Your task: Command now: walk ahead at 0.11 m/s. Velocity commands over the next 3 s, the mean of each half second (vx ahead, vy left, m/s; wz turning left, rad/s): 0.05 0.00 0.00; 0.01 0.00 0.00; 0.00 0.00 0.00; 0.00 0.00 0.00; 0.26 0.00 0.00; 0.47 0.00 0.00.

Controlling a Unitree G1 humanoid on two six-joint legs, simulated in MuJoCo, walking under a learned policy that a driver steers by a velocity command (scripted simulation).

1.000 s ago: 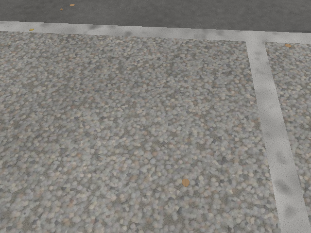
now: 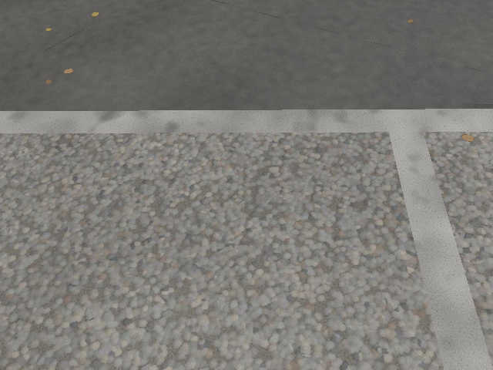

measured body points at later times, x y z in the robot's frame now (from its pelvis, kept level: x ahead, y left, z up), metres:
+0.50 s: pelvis +0.04 +0.03 +0.00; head +0.05 +0.03 +0.45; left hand +0.03 +0.25 -0.16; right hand +0.04 -0.18 -0.16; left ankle +0.06 +0.13 -0.74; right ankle +0.02 -0.06 -0.74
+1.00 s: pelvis +0.04 +0.03 +0.00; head +0.04 +0.03 +0.45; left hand +0.00 +0.23 -0.16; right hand +0.01 -0.17 -0.16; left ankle +0.06 +0.13 -0.74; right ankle +0.02 -0.06 -0.74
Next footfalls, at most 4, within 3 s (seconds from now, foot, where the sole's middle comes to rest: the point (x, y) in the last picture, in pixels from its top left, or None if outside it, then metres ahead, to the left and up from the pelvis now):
0.12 left None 0.10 0.13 -0.78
2.44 left None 0.24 0.16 -0.78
2.94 right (271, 326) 0.59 -0.01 -0.78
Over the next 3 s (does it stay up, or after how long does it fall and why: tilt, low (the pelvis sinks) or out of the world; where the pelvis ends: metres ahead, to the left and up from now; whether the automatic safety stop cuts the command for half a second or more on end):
stays up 0.45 0.06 -0.03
